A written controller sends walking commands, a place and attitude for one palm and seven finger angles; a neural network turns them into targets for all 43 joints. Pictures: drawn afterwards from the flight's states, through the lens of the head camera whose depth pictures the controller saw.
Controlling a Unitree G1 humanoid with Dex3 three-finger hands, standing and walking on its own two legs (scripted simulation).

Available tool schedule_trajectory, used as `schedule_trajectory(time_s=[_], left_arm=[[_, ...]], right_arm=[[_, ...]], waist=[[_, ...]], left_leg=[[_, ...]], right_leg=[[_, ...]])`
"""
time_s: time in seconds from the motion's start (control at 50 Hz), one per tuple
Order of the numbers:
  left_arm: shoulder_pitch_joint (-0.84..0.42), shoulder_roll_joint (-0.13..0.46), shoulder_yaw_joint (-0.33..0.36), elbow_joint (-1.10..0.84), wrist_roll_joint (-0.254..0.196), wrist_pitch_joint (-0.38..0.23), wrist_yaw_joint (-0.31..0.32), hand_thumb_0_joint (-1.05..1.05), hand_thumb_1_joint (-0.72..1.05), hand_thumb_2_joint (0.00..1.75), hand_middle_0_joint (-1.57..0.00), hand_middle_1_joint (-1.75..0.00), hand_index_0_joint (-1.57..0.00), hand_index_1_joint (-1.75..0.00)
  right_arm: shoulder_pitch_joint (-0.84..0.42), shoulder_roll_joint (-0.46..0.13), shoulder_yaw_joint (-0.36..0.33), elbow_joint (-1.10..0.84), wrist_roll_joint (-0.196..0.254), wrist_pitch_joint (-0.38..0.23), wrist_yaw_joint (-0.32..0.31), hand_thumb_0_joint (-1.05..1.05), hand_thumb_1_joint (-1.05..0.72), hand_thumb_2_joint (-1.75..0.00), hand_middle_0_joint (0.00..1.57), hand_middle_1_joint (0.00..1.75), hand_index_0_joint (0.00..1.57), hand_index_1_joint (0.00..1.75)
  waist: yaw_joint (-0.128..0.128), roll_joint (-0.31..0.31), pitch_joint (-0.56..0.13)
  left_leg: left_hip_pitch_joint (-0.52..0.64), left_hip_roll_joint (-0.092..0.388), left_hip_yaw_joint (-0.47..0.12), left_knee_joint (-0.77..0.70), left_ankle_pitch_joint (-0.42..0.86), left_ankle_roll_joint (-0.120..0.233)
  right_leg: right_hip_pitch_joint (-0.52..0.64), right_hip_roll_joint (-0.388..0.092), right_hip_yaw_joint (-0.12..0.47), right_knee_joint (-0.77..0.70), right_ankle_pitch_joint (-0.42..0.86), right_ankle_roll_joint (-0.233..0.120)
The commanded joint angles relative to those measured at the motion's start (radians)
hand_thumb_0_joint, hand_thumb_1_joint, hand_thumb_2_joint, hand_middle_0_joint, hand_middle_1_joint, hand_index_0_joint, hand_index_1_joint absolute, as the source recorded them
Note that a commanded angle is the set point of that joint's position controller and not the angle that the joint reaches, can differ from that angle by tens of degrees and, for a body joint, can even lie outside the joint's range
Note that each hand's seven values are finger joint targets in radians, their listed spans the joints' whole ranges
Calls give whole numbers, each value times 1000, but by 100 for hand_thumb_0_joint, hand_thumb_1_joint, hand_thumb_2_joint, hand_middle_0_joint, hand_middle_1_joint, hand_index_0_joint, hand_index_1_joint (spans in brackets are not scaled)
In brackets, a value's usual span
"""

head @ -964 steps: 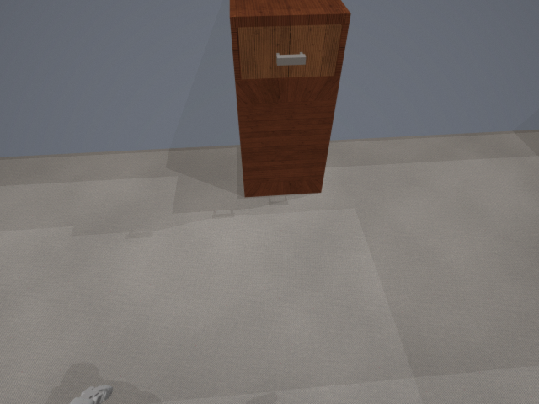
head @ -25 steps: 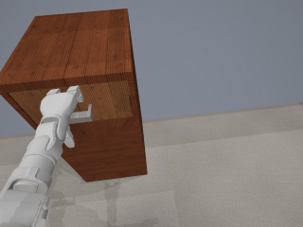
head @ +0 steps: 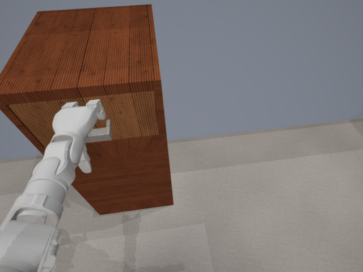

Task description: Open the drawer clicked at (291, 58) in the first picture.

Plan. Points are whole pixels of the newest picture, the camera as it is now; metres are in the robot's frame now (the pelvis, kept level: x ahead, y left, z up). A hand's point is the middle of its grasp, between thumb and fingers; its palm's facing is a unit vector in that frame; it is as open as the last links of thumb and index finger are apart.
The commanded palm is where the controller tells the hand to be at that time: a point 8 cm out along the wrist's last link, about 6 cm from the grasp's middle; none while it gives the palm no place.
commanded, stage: re-aim the fingers above the handle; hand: left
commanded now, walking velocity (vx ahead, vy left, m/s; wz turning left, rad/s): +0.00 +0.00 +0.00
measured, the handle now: (92, 129) +0.49 +0.25 +0.00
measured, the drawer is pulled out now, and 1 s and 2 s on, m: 0.00 0.00 0.00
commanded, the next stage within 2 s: lower the fingers behind the handle in 1.18 s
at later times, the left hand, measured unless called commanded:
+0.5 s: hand (79, 133) +0.43 +0.25 +0.05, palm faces -0.09 -0.03 -1.00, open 13.8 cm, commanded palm +0.42 +0.24 +0.12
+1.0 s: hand (80, 128) +0.44 +0.25 +0.06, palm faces -0.06 -0.04 -1.00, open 13.6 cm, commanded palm +0.41 +0.25 +0.12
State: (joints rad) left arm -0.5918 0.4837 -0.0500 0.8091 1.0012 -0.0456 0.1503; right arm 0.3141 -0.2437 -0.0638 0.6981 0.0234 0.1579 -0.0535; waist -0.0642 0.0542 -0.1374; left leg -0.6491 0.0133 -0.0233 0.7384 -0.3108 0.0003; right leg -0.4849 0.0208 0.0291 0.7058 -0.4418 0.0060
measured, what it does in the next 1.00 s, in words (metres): stands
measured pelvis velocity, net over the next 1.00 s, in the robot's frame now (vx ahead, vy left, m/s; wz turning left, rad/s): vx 0.00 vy -0.01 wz -0.01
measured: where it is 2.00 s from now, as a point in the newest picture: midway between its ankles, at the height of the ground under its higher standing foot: outside the picture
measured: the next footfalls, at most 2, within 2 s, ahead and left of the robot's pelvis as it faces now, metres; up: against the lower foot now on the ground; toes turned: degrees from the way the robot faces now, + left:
none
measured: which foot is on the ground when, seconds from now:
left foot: down 0.00-1.00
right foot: down 0.00-1.00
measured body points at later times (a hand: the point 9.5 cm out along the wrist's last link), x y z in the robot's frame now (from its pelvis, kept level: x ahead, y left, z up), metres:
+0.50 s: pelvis -0.01 +0.00 +0.00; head +0.04 -0.01 +0.45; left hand +0.43 +0.25 +0.11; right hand +0.03 -0.27 -0.13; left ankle +0.02 +0.12 -0.71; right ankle -0.06 -0.13 -0.71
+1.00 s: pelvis +0.00 -0.01 +0.00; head +0.05 -0.03 +0.45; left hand +0.44 +0.24 +0.11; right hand +0.06 -0.28 -0.14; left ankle +0.02 +0.12 -0.71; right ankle -0.06 -0.13 -0.71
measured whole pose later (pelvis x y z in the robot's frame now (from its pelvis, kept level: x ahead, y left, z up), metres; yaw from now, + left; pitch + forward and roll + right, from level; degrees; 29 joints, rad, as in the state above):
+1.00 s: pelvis +0.00 -0.01 +0.00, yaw -1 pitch +13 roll +0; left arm -0.63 0.50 0.01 0.92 1.02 0.03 0.20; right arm 0.29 -0.24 -0.04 0.70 0.04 0.16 -0.06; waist -0.08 0.07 -0.15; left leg -0.63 0.03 -0.01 0.71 -0.30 -0.01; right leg -0.48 0.03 0.04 0.69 -0.44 -0.01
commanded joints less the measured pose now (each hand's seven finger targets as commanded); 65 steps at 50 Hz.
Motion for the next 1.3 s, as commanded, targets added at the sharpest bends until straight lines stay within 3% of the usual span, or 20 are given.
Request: schedule_trajectory(time_s=[0.0,0.1,0.14,0.2,0.24,0.32,0.44,0.56,0.62,0.68,0.72,0.78,0.8,0.9,0.96,1.06,1.1,1.18,1.22,1.28], left_arm=[[-495,331,177,-246,27,-55,116,0,-50,30,-30,-120,-30,-120],[-466,355,203,-96,48,59,195,0,-50,30,-30,-120,-30,-120],[-470,292,138,-82,54,105,189,0,-50,30,-30,-120,-30,-120],[-460,338,172,-42,41,146,168,0,-50,30,-30,-120,-30,-120],[-456,339,157,-13,36,157,148,0,-50,30,-30,-120,-30,-120],[-519,322,112,-23,42,118,95,0,-50,30,-30,-120,-30,-120],[-498,172,9,-146,7,-8,39,0,-50,30,-30,-120,-30,-120],[-518,280,123,-166,30,-31,124,0,-50,30,-30,-120,-30,-120],[-546,366,188,-141,49,10,181,0,-50,30,-30,-120,-30,-120],[-526,367,187,-123,54,67,204,0,-50,30,-30,-120,-30,-120],[-487,391,209,-114,56,93,196,0,-50,30,-30,-120,-30,-120],[-473,354,172,-89,40,126,172,0,-50,30,-30,-120,-30,-120],[-466,383,197,-72,32,130,161,0,-50,30,-30,-120,-30,-120],[-416,341,154,-59,12,104,86,0,-50,30,-30,-120,-30,-120],[-391,360,161,-63,21,65,53,0,-50,30,-30,-120,-30,-120],[-389,286,109,-170,16,-25,25,0,-50,30,-30,-120,-30,-120],[-383,226,71,-185,-4,-47,24,0,-50,30,-30,-120,-30,-120],[-467,254,103,-295,-2,-74,78,0,-50,30,-30,-120,-30,-120],[-509,274,122,-335,9,-73,116,0,-50,30,-30,-120,-30,-120],[-469,294,162,-255,26,-18,172,0,-50,30,-30,-120,-30,-120]], right_arm=[[41,-147,-55,-78,-8,-37,-11,0,-90,-90,20,30,20,30],[34,-154,-45,-72,-9,-36,3,0,-90,-90,20,30,20,30],[39,-152,-49,-82,-5,-35,9,0,-90,-90,20,30,20,30],[41,-161,-43,-76,-6,-24,5,0,-90,-90,20,30,20,30],[32,-162,-37,-81,2,-20,-4,0,-90,-90,20,30,20,30],[27,-162,-32,-86,12,-28,-21,0,-90,-90,20,30,20,30],[60,-148,-52,-91,-1,-54,-21,0,-90,-90,20,30,20,30],[66,-151,-53,-69,0,-51,-8,0,-90,-90,20,30,20,30],[58,-154,-46,-64,-1,-49,-8,0,-90,-90,20,30,20,30],[49,-153,-47,-64,-6,-49,-5,0,-90,-90,20,30,20,30],[46,-151,-45,-65,-2,-40,-4,0,-90,-90,20,30,20,30],[33,-155,-42,-71,2,-35,-7,0,-90,-90,20,30,20,30],[25,-159,-39,-66,1,-33,-11,0,-90,-90,20,30,20,30],[19,-158,-34,-82,10,-28,-24,0,-90,-90,20,30,20,30],[17,-160,-33,-89,14,-26,-30,0,-90,-90,20,30,20,30],[28,-155,-50,-97,7,-32,-24,0,-90,-90,20,30,20,30],[39,-151,-57,-92,5,-35,-18,0,-90,-90,20,30,20,30],[40,-149,-70,-83,0,-41,-10,0,-90,-90,20,30,20,30],[40,-149,-71,-75,-1,-42,-7,0,-90,-90,20,30,20,30],[40,-149,-70,-61,-8,-43,1,0,-90,-90,20,30,20,30]], waist=[[4,47,-317],[27,42,-332],[20,57,-365],[22,-31,-391],[17,-61,-340],[-11,-46,-284],[-33,22,-293],[-6,38,-310],[7,23,-344],[21,61,-397],[30,26,-443],[15,-26,-372],[16,-48,-367],[3,-91,-309],[10,-87,-280],[-6,-28,-310],[-24,-26,-294],[-17,64,-337],[-17,59,-400],[3,64,-392]], left_leg=[[347,-30,29,-23,329,42],[285,-27,37,-35,302,29],[313,-24,46,-35,316,28],[297,-24,52,-42,323,35],[265,-27,61,-58,266,41],[265,-26,61,-78,202,49],[360,-25,45,-50,258,51],[326,-29,34,-33,288,41],[280,-33,39,-32,285,40],[290,-36,60,-19,334,38],[293,-38,67,-17,373,39],[265,-39,76,-30,343,44],[256,-38,76,-33,338,45],[250,-45,84,-51,316,53],[242,-47,82,-54,308,54],[300,-47,79,-24,355,56],[309,-47,72,-14,357,55],[373,-41,53,4,397,49],[396,-40,44,14,429,47],[375,-36,38,15,436,37]], right_leg=[[-69,52,-60,-59,348,-47],[-67,56,-74,-40,310,-49],[-64,56,-76,-41,327,-47],[6,52,-66,-58,370,-39],[15,46,-59,-79,348,-31],[-15,37,-45,-113,298,-25],[-72,46,-49,-103,318,-35],[-95,53,-56,-70,324,-42],[-53,49,-52,-57,340,-39],[-4,47,-51,-46,414,-41],[48,46,-45,-46,486,-33],[64,42,-47,-67,497,-27],[85,38,-40,-74,507,-25],[108,28,-32,-102,547,-17],[89,28,-27,-103,549,-14],[52,30,-22,-90,584,-18],[31,31,-29,-87,560,-24],[-41,43,-43,-60,501,-35],[-48,47,-44,-46,508,-32],[-60,54,-64,-26,468,-42]])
